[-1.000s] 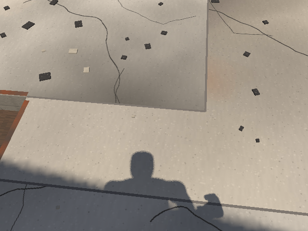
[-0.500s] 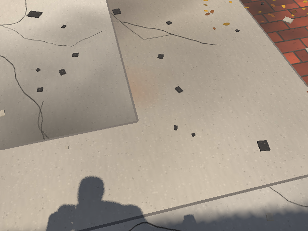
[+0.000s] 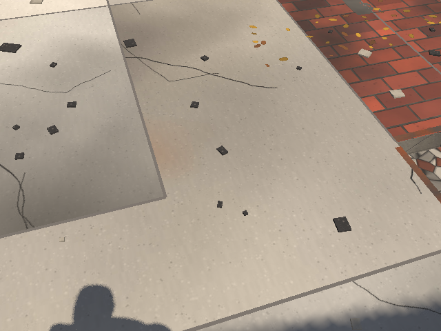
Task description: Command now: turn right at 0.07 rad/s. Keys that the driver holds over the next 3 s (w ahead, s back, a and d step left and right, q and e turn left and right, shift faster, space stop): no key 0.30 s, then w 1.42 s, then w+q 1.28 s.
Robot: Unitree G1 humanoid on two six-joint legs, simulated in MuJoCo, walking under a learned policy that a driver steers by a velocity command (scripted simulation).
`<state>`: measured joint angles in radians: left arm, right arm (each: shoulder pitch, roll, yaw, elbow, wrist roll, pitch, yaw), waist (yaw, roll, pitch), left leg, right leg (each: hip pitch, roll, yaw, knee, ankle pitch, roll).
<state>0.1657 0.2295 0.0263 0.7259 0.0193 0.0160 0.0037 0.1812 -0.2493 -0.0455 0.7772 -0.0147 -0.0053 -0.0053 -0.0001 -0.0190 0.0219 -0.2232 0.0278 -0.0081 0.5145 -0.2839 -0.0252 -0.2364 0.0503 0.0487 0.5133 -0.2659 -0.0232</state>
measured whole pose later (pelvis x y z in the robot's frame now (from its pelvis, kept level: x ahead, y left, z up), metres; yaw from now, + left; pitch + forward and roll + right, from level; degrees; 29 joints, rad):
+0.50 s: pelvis +0.03 +0.01 +0.00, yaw +0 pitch -1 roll +0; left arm 0.26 0.23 0.06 0.88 -0.02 -0.04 0.02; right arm 0.28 -0.25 -0.04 0.90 0.02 -0.04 -0.02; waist 0.00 0.01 0.00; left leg -0.19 0.01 -0.01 0.55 -0.36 0.02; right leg -0.26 0.02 0.00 0.65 -0.43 -0.06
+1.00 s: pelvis +0.25 +0.03 -0.02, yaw +0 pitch +2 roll +0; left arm 0.49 0.25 0.05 0.99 0.00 -0.05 0.02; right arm -0.05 -0.25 -0.03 0.75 0.02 -0.09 0.04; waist 0.07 0.00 0.04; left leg -0.51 -0.01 0.05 0.54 -0.06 0.08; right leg 0.14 -0.03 0.00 0.38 -0.49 0.00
